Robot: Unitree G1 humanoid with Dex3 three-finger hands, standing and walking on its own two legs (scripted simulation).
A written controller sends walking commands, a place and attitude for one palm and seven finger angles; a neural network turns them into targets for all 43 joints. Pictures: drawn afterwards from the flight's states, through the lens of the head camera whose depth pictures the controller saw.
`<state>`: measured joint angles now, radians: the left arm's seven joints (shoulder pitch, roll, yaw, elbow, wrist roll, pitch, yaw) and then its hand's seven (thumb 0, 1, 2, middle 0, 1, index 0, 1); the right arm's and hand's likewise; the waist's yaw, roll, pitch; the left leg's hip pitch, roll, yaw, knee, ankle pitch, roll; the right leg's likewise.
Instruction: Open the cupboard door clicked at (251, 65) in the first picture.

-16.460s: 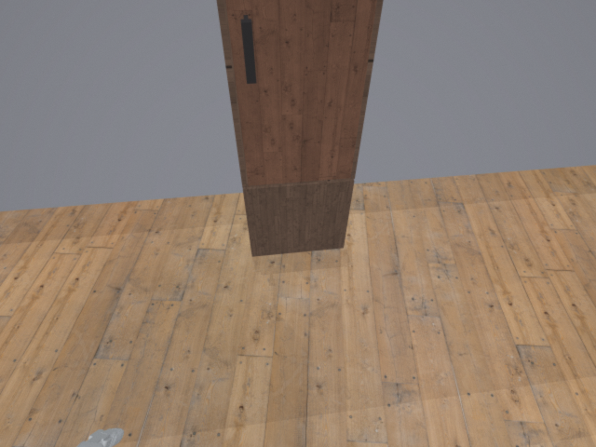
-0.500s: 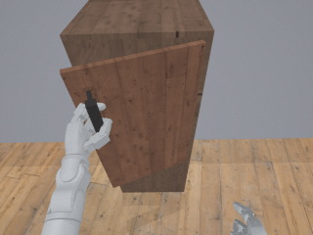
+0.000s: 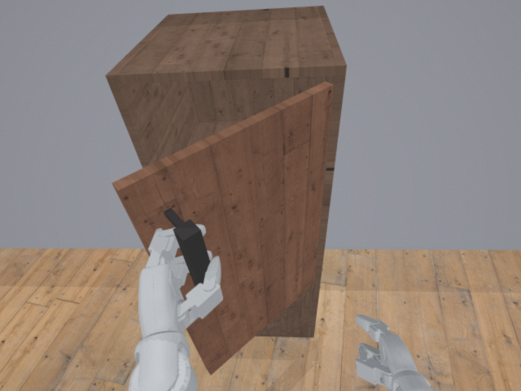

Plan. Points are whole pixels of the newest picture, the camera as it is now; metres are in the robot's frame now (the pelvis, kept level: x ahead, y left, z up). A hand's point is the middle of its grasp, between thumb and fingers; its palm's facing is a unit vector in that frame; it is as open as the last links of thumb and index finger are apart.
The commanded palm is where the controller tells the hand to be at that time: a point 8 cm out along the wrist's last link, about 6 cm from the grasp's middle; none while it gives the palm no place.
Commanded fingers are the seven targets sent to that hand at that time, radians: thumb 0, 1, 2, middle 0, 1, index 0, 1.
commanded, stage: open thumb and fingers to let go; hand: left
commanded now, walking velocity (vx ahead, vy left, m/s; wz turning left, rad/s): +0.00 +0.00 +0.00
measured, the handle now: (190, 255) +0.27 +0.11 +0.13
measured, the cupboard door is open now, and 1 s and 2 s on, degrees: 44 38 40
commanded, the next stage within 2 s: slide the hand sideways off the handle in 0.90 s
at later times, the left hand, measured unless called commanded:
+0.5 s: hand (202, 278) +0.23 +0.09 +0.14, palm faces +0.37 -0.93 +0.01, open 10.8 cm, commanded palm +0.18 +0.12 +0.13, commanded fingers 0.00 -0.50 0.30 -0.30 -1.20 -0.30 -1.20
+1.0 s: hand (200, 272) +0.24 +0.09 +0.14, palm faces +0.30 -0.95 -0.02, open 15.4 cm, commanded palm +0.18 +0.12 +0.13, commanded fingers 0.00 -0.50 0.30 -0.15 -0.30 -0.15 -0.30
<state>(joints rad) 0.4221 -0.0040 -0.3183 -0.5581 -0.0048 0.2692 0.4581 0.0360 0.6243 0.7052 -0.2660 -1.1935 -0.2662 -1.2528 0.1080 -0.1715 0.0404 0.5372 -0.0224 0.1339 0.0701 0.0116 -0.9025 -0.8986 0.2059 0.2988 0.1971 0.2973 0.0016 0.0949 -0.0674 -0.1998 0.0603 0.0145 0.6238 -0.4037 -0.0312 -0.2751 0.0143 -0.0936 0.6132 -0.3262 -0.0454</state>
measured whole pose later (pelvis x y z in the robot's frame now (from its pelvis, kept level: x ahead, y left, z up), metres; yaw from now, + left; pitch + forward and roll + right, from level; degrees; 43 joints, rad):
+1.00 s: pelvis -0.06 +0.04 +0.00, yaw +0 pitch -5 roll +0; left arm -0.08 -0.10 -0.32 -0.07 0.05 0.24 0.60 -0.01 -0.50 0.30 -0.29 -0.55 -0.26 -0.56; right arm 0.08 -0.14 0.06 0.65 -0.03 0.12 0.02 0.01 -0.90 -0.90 0.21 0.30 0.20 0.30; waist 0.04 0.03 0.01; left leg -0.20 -0.02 0.02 0.59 -0.30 0.03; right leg -0.27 -0.06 -0.06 0.57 -0.21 0.00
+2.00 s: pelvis -0.01 +0.01 +0.00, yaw +1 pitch -1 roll -1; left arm 0.61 0.17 0.02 -0.51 -0.18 -0.01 -0.13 -0.01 -0.50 0.30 -0.17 -0.32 -0.16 -0.30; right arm 0.25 -0.23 0.05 0.50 0.02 -0.12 -0.04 0.01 -0.90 -0.90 0.21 0.30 0.20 0.30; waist 0.05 0.07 -0.04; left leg -0.23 0.04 -0.01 0.65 -0.40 -0.02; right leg -0.30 0.00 -0.10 0.63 -0.32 -0.03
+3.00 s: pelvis -0.03 +0.04 +0.01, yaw +0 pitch -4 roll -1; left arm 0.56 0.28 0.18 -0.53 -0.06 -0.04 0.06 -0.01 -0.25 0.40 -0.16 -0.31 -0.17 -0.30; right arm 0.23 -0.21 0.07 0.56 0.00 -0.22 -0.07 0.01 -0.90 -0.90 0.21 0.30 0.20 0.30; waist 0.08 0.05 0.01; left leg -0.17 0.01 0.01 0.58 -0.35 0.01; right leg -0.22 -0.02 -0.07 0.52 -0.24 0.00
